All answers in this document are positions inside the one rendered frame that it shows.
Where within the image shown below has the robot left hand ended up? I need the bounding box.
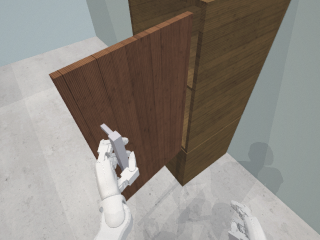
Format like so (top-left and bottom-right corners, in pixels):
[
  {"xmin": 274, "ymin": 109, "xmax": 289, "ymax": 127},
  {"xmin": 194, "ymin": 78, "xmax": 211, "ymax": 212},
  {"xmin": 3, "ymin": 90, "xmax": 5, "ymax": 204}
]
[{"xmin": 94, "ymin": 137, "xmax": 140, "ymax": 201}]

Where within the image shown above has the handle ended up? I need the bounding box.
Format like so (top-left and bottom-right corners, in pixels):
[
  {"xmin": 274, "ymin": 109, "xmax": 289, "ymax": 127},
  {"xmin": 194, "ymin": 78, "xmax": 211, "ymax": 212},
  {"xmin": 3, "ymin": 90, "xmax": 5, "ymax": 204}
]
[{"xmin": 100, "ymin": 124, "xmax": 129, "ymax": 172}]

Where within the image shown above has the left robot forearm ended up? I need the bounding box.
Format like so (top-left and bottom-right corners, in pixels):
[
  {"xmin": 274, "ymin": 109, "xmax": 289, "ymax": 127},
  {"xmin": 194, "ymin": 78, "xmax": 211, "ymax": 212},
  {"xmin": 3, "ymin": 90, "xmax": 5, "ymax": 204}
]
[{"xmin": 93, "ymin": 194, "xmax": 134, "ymax": 240}]

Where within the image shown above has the robot right hand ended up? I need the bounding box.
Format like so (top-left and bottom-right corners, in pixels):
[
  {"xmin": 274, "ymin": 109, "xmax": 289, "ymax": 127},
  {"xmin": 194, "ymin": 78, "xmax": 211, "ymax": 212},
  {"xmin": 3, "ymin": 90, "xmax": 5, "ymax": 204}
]
[{"xmin": 228, "ymin": 200, "xmax": 267, "ymax": 240}]

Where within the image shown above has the cupboard door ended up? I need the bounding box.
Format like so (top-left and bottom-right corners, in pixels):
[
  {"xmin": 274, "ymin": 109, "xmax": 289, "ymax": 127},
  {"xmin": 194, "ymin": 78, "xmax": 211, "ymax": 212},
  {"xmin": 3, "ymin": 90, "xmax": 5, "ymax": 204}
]
[{"xmin": 49, "ymin": 11, "xmax": 194, "ymax": 201}]

